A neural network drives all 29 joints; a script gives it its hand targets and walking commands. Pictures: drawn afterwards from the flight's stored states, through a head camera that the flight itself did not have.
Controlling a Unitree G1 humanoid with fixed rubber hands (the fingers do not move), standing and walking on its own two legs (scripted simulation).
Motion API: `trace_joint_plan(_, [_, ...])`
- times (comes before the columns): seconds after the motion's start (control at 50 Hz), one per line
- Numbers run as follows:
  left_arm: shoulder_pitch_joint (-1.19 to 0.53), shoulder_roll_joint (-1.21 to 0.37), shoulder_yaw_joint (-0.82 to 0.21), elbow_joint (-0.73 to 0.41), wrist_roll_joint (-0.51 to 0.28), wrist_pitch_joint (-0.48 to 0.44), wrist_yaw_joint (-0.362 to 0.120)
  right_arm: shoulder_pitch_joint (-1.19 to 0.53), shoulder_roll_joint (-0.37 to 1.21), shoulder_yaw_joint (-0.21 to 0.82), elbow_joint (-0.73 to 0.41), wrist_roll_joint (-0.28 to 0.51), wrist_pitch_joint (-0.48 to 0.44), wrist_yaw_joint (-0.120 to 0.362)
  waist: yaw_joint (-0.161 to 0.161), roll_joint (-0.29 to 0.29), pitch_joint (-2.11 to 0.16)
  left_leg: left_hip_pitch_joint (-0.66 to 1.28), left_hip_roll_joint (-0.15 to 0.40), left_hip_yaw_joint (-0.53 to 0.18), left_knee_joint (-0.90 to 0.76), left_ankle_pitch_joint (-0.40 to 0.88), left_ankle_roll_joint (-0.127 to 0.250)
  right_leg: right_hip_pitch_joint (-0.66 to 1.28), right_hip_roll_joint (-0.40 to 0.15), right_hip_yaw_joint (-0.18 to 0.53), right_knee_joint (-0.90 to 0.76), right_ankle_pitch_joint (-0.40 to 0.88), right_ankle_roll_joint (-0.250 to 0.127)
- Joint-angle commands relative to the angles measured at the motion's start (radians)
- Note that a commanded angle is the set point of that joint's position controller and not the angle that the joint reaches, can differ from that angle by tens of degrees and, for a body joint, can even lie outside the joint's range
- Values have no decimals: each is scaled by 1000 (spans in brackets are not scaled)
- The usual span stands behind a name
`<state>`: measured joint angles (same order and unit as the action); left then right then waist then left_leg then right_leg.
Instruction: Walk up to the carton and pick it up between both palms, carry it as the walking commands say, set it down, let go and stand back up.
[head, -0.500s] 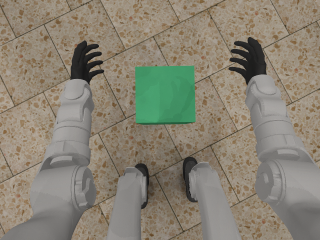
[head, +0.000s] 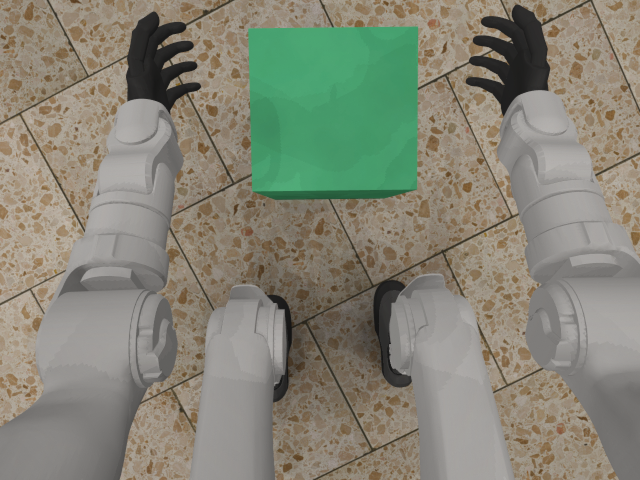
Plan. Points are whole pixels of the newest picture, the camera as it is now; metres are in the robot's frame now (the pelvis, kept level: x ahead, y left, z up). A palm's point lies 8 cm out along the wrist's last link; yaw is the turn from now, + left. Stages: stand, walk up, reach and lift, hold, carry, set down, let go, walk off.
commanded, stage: reach and lift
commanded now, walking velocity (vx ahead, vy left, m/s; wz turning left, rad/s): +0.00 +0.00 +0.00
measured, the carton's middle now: (331, 131) +0.52 -0.01 -0.34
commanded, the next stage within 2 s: none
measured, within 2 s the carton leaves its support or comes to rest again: leaves its support in 1.84 s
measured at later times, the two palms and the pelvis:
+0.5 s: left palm (202, 135) +0.51 +0.17 -0.28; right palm (465, 130) +0.50 -0.20 -0.28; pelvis -0.01 +0.00 -0.09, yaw +0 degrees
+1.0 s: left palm (209, 133) +0.52 +0.16 -0.28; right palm (460, 127) +0.50 -0.20 -0.28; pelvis -0.01 +0.00 -0.10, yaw +0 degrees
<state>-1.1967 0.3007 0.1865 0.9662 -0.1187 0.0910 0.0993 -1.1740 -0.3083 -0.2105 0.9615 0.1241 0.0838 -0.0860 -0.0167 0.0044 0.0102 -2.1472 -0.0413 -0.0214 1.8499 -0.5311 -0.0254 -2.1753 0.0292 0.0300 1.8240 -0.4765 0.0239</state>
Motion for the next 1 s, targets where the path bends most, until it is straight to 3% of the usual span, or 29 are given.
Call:
trace_joint_plan(0.0, [-240,114,2,-70,-10,-31,3,-231,-116,-4,-64,5,-31,-11,-6,1,-1031,475,-10,74,-118,189,-17,612,11,-78,-78,219,18])
trace_joint_plan(0.46, [-377,176,-107,64,-109,-101,11,-382,-159,120,75,130,-103,-32,-6,2,-897,392,22,44,159,221,-16,520,-14,-45,192,248,17])
trace_joint_plan(0.56, [-407,179,-137,21,-125,-103,23,-386,-175,125,54,164,-111,-36,-16,48,-969,455,23,48,181,257,-19,550,-17,-50,211,286,14])
trace_joint_plan(0.66, [-381,149,-144,37,-125,-98,21,-350,-161,122,112,148,-108,-29,-23,49,-880,428,20,40,184,250,-19,479,-21,-49,215,261,10])
trace_joint_plan(0.98, [-414,116,-163,76,-134,-105,32,-408,-121,143,119,157,-118,-35,-16,21,-849,389,9,36,167,216,-9,468,-14,-46,199,227,9])
